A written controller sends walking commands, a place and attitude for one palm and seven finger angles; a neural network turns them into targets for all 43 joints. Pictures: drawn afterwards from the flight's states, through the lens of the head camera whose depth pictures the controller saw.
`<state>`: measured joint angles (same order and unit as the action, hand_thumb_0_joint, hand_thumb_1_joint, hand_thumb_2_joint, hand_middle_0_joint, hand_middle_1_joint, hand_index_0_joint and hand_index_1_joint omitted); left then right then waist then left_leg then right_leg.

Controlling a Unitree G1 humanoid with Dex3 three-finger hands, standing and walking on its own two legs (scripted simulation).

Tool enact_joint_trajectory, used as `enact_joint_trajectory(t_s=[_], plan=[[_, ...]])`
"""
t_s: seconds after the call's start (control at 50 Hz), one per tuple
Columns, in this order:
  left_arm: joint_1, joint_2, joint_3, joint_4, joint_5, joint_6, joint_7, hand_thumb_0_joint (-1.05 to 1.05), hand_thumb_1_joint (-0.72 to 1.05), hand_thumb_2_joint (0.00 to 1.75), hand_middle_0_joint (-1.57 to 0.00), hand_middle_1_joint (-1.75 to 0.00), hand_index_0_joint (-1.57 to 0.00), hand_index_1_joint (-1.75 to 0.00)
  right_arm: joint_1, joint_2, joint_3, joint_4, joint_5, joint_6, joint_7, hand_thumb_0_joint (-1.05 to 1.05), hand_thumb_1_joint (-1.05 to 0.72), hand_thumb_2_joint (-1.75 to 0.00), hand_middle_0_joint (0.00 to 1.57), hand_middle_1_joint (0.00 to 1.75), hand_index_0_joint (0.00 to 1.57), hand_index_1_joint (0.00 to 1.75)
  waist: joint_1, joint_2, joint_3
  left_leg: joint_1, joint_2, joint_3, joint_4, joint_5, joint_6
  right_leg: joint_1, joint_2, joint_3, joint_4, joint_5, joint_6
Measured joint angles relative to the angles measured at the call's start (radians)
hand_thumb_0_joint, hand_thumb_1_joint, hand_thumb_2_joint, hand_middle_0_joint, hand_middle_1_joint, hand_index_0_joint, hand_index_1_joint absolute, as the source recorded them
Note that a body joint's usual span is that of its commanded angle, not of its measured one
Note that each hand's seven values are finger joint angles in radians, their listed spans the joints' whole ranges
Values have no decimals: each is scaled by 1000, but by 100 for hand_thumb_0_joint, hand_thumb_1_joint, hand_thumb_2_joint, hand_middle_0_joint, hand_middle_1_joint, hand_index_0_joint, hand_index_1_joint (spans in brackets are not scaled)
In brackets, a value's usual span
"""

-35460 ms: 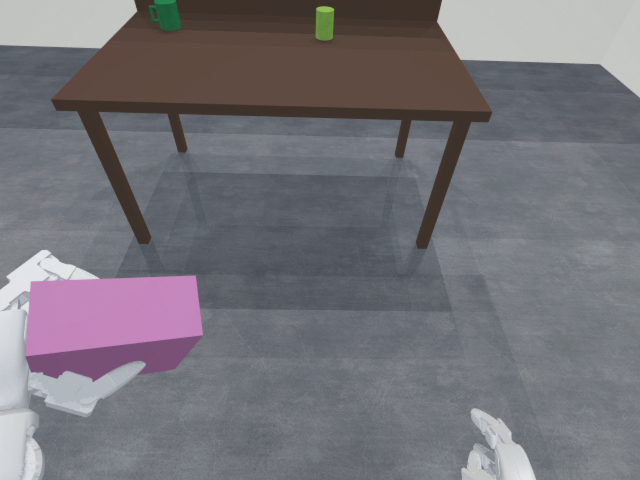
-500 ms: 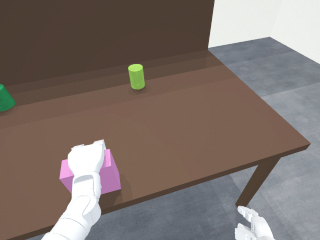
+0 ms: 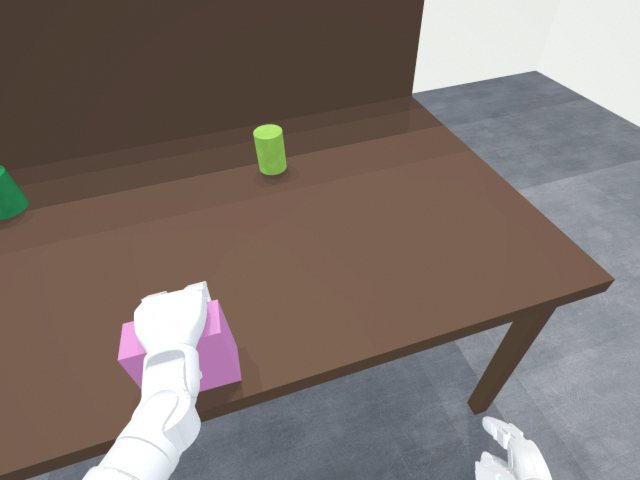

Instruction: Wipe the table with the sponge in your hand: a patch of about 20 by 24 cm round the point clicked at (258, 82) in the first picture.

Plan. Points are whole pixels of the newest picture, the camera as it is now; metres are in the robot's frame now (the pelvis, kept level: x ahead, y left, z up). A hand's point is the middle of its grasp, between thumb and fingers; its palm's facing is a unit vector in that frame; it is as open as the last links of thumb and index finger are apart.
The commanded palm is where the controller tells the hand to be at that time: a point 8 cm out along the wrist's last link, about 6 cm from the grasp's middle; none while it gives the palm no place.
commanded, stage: slide across to the third lane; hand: left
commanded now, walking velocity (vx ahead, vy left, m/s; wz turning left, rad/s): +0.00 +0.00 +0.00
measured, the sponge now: (190, 361) +0.29 +0.23 -0.05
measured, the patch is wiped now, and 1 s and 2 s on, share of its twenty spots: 0.65 0.75 0.90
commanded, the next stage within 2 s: wipe forward along the third lane in 0.62 s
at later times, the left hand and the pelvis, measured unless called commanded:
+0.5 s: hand (216, 324) +0.32 +0.19 +0.01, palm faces -0.05 -0.01 -1.00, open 10.1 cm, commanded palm +0.29 +0.14 +0.06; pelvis -0.01 +0.00 +0.00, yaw +2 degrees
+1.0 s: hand (245, 313) +0.34 +0.15 +0.01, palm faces -0.10 -0.02 -0.99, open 10.1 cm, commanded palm +0.33 +0.14 +0.05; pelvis -0.01 -0.02 +0.00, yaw +1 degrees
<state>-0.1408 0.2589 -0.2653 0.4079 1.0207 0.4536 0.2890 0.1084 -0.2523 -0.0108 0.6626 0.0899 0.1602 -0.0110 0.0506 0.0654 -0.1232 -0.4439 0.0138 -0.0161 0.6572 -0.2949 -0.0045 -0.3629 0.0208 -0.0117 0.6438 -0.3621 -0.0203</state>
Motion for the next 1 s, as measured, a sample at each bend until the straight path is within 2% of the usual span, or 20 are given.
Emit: enact_joint_trajectory(t_s=[0.14,0.3,0.42,0.54,0.7,0.92,1.0], plan=[[-37,1,-30,26,-12,15,-14,0,-49,107,-69,-139,-69,-141,8,2,-10,11,1,-10,1,1,-91,-90,20,30,20,30,-1,7,8,0,-5,-7,-1,6,3,5,-4,-7,-5,5,3],[-121,-20,-92,108,-23,6,-12,-1,-49,107,-71,-138,-71,-139,-3,14,-11,28,4,-27,9,1,-91,-90,19,30,20,30,15,17,14,-6,-16,-20,0,14,5,5,-13,-21,-1,5,4],[-207,-56,-144,193,-31,1,10,-1,-50,107,-72,-137,-72,-138,-19,29,-12,42,4,-30,27,1,-91,-90,20,30,20,30,29,21,9,-25,-22,-32,10,18,3,-13,-19,-33,14,1,2],[-277,-115,-174,268,-50,8,38,-1,-50,107,-72,-137,-72,-138,-33,44,-9,55,1,-19,46,1,-91,-90,20,30,20,30,29,16,3,-34,-21,-38,14,21,-3,-24,-17,-39,26,-1,-3],[-329,-165,-159,364,-47,45,73,-1,-50,107,-72,-137,-72,-138,-35,46,-8,64,-7,3,52,1,-91,-90,20,30,20,30,6,7,0,-28,-5,-30,-3,29,-14,-28,-2,-30,19,8,-14],[-353,-147,-93,422,-56,37,65,0,-51,107,-73,-136,-73,-137,-3,11,-19,78,-11,9,19,1,-91,-90,20,30,20,30,-20,-3,-1,-25,11,-27,-28,40,-17,-34,13,-25,2,19,-27],[-374,-141,-63,451,-41,18,54,0,-52,107,-75,-134,-75,-135,8,5,-23,84,-15,5,7,1,-91,-90,19,30,20,30,-26,-5,-5,-40,14,-26,-26,41,-16,-51,17,-25,7,21,-31]])
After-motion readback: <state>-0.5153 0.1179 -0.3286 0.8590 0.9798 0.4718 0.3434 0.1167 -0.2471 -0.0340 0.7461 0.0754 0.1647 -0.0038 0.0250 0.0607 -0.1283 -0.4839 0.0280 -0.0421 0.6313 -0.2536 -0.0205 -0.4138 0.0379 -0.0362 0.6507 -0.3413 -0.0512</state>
